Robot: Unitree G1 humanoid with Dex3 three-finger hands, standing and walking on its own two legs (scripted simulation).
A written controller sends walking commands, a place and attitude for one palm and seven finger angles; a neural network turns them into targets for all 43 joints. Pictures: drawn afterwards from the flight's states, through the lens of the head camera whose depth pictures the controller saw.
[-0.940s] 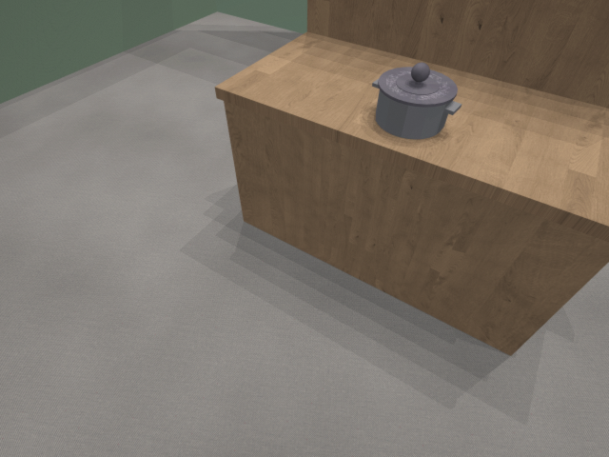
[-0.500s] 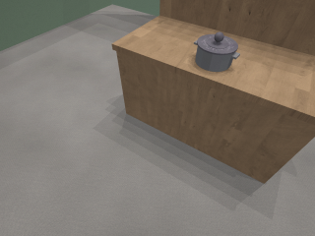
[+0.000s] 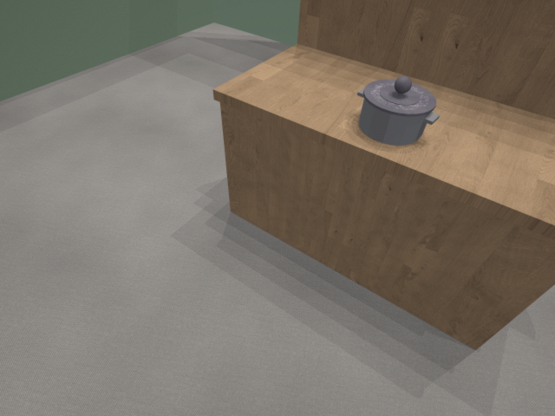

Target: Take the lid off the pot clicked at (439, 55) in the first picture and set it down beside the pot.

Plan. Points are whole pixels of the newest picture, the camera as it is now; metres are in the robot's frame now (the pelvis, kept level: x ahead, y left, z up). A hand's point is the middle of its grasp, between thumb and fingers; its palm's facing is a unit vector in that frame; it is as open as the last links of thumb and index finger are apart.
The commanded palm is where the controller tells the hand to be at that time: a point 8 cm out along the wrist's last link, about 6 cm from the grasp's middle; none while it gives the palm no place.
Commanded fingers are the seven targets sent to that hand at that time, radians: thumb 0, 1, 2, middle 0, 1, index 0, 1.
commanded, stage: walk to a spot facing it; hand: left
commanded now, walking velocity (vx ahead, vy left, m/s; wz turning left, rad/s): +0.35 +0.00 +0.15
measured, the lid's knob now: (403, 84) +0.98 -0.31 +0.04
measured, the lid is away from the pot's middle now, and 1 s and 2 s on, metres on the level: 0.00 0.00 0.00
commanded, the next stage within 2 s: turn to face it in 0.30 s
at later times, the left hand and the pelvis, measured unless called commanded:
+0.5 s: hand (191, 356) +0.27 +0.18 -0.18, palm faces -0.06 -0.97 -0.21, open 7.3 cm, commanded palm none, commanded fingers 0.00 0.90 0.90 -0.20 -0.30 -0.20 -0.30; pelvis +0.17 -0.01 -0.02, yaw -2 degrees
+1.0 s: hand (194, 307) +0.36 +0.19 -0.17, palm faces -0.16 -0.96 -0.21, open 7.4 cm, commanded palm none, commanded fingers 0.00 0.90 0.90 -0.20 -0.30 -0.20 -0.30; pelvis +0.27 +0.00 +0.00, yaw -15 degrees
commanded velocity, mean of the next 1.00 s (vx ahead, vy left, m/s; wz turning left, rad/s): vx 0.10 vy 0.00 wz -0.38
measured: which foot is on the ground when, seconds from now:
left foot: down 0.00-0.52, up 0.54-0.92, down 0.94-1.00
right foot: down 0.00-0.08, up 0.10-0.48, down 0.50-0.94, up 0.96-1.00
